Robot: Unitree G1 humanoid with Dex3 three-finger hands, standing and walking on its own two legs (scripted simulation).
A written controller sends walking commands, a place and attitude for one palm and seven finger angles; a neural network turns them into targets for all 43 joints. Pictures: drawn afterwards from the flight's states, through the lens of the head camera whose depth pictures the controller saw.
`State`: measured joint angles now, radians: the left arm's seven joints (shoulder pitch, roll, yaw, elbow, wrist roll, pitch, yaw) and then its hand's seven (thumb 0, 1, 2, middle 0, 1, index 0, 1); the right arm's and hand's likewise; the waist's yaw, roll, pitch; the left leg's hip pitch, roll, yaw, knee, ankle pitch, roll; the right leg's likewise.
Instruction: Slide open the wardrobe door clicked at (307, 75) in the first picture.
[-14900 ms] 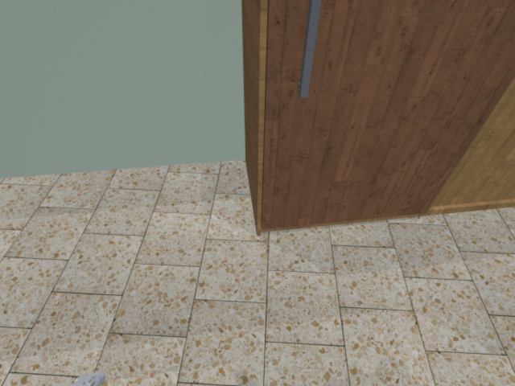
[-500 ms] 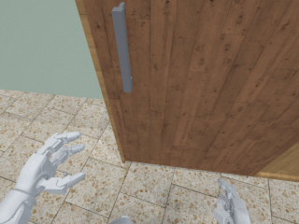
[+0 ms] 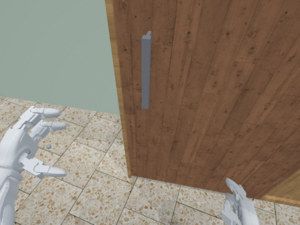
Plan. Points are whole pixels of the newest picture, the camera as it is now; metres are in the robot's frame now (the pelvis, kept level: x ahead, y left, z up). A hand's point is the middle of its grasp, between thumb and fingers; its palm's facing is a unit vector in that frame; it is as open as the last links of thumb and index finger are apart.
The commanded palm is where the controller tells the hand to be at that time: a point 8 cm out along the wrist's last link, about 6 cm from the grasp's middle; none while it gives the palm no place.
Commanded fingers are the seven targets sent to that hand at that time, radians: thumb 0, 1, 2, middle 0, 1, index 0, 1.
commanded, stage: raise the hand with hooked fingers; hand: left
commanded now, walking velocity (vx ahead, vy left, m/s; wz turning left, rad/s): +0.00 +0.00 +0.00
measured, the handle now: (147, 73) +0.53 +0.06 +0.14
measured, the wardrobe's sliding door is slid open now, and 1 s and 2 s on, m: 0.00 0.00 0.00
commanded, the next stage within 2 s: move the hooked fingers beside the handle in 0.86 s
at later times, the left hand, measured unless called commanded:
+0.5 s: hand (44, 123) +0.28 +0.27 +0.16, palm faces -0.05 -0.99 -0.09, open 13.9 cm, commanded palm +0.24 +0.31 +0.17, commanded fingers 0.00 -0.50 0.30 -0.30 -1.20 -0.30 -1.20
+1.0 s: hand (55, 123) +0.28 +0.24 +0.16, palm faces -0.03 -1.00 -0.07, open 13.9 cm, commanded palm +0.26 +0.29 +0.17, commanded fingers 0.00 -0.50 0.30 -0.30 -1.20 -0.30 -1.20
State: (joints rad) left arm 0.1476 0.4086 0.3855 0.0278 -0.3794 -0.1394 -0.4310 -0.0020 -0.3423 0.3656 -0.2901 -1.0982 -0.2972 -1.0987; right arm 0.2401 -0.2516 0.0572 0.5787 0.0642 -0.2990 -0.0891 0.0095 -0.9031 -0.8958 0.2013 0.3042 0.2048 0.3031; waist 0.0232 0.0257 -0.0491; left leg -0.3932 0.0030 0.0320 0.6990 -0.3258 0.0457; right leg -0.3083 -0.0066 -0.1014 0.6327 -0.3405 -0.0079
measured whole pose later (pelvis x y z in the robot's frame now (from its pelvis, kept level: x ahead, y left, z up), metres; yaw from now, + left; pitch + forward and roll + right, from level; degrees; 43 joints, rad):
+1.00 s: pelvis +0.01 -0.03 +0.01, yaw +0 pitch +0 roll +0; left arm -0.07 0.47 0.46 0.23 -0.37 0.04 -0.55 -0.01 -0.50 0.30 -0.30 -1.20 -0.31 -1.20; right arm 0.23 -0.27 0.07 0.59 0.08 -0.22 -0.10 0.01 -0.90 -0.90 0.20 0.30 0.21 0.30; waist 0.03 0.05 -0.03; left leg -0.27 0.02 0.03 0.55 -0.27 0.01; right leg -0.21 0.01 -0.10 0.52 -0.30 -0.04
